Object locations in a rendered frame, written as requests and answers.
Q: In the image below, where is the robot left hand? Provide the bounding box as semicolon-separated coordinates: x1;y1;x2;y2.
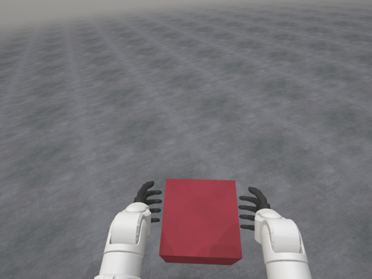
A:
133;181;162;223

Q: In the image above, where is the robot right hand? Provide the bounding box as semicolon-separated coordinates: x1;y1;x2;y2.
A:
238;187;270;231

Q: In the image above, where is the carton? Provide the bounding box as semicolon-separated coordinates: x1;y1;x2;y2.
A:
159;178;242;265

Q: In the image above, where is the robot left forearm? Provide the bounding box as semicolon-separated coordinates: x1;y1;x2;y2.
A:
94;202;151;279

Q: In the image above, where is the robot right forearm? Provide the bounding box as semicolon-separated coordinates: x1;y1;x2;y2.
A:
255;209;312;279

